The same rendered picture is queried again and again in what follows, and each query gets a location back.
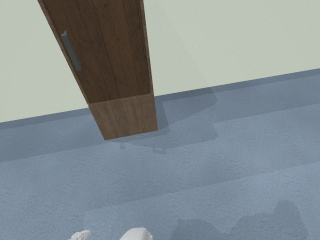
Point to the cupboard door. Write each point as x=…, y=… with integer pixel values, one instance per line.
x=107, y=37

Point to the left robot hand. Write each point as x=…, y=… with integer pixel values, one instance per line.
x=83, y=235

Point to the handle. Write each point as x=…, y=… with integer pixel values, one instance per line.
x=71, y=51

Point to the robot left thigh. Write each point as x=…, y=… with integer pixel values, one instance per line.
x=137, y=234

